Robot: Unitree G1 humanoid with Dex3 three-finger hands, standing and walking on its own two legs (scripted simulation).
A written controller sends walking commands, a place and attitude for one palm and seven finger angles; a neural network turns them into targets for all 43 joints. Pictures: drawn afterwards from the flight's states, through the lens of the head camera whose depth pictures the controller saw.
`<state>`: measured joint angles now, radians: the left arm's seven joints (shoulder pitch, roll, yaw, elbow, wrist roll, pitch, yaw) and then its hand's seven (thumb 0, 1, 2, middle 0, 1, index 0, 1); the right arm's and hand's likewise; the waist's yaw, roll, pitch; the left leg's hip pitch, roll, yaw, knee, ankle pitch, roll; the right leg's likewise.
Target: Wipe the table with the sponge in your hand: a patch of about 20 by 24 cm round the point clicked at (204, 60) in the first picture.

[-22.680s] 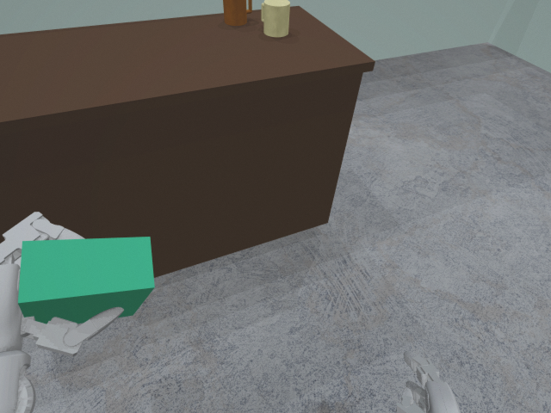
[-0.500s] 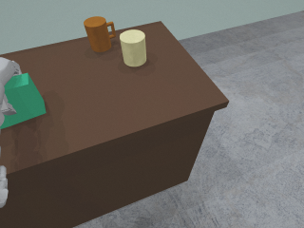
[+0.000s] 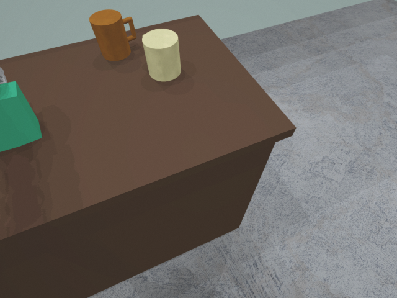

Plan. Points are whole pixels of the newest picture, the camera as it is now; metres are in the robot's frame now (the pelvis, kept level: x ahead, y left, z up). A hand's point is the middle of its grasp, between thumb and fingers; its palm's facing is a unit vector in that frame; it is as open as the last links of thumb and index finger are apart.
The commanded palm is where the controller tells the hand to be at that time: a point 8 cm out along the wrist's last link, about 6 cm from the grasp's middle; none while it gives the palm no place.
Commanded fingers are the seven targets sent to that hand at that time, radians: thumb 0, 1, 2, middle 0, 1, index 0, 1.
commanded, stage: slide across to the middle lane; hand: left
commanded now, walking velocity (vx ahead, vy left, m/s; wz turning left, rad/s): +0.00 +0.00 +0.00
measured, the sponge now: out of the picture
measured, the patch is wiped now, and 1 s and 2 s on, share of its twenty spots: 0.30 0.30 0.40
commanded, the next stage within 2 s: wipe back along the middle lane in 0.50 s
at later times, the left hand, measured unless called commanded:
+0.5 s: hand (18, 97) +0.43 +0.34 +0.16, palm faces -0.08 +0.02 -1.00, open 9.9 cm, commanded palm +0.42 +0.33 +0.21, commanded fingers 0.00 0.10 1.30 -1.20 -1.60 -1.20 -1.60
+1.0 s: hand (33, 105) +0.42 +0.31 +0.16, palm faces -0.05 +0.02 -1.00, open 9.9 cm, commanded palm +0.39 +0.30 +0.20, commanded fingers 0.00 0.10 1.30 -1.20 -1.60 -1.20 -1.60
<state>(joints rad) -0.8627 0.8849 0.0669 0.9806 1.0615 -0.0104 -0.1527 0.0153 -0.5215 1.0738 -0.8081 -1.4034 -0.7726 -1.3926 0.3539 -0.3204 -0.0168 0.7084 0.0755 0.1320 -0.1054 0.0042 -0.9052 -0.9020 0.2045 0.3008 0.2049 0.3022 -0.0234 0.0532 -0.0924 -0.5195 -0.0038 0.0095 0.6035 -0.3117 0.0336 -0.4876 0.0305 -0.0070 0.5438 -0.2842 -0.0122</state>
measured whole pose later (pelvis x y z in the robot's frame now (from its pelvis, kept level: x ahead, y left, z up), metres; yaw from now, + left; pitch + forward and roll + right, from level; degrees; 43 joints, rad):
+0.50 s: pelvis +0.01 +0.01 +0.01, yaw +1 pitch +10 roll -1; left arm -0.84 0.66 -0.04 0.83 1.02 0.18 -0.12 0.01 -0.51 1.07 -0.79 -1.41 -0.76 -1.40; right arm 0.22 -0.28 0.01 0.68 0.08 0.10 -0.06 0.00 -0.91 -0.90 0.20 0.30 0.21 0.30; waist 0.00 0.06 -0.09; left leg -0.40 -0.03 0.00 0.53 -0.29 0.05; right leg -0.37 0.00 -0.01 0.48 -0.28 0.00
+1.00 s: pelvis +0.01 -0.01 +0.01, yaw +0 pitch +7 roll +0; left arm -0.68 0.63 -0.02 0.70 0.99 0.22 -0.09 0.01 -0.50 1.07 -0.78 -1.42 -0.74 -1.42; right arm 0.26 -0.31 0.01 0.71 0.08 0.13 -0.06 0.01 -0.91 -0.90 0.20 0.30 0.20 0.30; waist 0.00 0.08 -0.10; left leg -0.33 -0.01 0.01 0.49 -0.28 0.02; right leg -0.32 0.03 0.00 0.47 -0.28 -0.02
